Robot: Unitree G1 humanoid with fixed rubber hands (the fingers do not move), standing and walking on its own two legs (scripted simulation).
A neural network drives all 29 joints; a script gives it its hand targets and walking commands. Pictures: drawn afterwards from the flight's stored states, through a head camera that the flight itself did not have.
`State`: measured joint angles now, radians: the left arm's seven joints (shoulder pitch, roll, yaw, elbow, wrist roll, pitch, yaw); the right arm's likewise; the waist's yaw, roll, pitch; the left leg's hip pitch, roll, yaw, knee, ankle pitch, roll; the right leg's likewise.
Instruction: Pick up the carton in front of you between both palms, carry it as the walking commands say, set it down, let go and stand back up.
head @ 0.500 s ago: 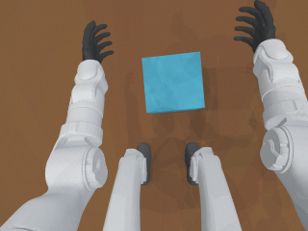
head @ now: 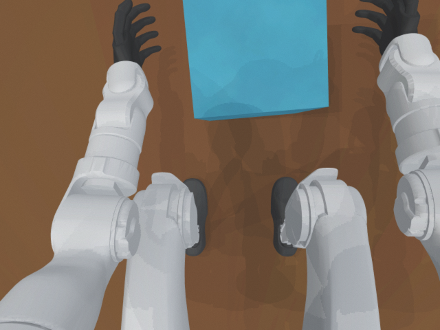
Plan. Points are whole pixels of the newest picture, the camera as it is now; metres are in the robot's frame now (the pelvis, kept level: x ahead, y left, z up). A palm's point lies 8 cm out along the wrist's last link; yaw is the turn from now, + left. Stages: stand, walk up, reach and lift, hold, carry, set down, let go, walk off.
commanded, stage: reach and lift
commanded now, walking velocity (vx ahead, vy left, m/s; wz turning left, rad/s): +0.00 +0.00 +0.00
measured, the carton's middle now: (251, 64) +0.51 -0.04 -0.29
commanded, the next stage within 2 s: none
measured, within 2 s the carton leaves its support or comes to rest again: leaves its support in 1.10 s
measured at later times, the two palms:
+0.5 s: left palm (139, 51) +0.53 +0.16 -0.22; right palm (357, 43) +0.52 -0.21 -0.23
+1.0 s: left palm (163, 48) +0.53 +0.11 -0.21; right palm (342, 38) +0.53 -0.19 -0.22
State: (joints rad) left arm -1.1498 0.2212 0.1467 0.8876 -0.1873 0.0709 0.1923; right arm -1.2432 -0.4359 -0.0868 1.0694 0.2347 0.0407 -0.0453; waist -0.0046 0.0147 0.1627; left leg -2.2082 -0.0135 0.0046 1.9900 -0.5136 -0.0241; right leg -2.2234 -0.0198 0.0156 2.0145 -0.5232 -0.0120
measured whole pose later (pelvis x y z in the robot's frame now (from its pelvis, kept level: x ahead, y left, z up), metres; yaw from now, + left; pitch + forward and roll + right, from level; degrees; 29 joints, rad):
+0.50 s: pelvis +0.00 +0.00 -0.05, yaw +0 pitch +37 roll +1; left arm -1.36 0.32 0.04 1.11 -0.31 0.01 0.17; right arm -1.38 -0.42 0.02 1.16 0.29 -0.01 -0.09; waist -0.02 0.05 0.32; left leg -2.29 -0.03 0.00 2.17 -0.53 -0.03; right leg -2.29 -0.03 0.01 2.20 -0.56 -0.01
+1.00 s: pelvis -0.01 +0.00 -0.05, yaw -1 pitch +38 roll +2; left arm -1.43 0.20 0.20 1.17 -0.16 0.02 0.20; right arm -1.49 -0.34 -0.01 1.25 0.20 0.03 -0.11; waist -0.01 0.05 0.30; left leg -2.30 -0.04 -0.01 2.15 -0.52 -0.04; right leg -2.31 -0.01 0.02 2.17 -0.52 -0.01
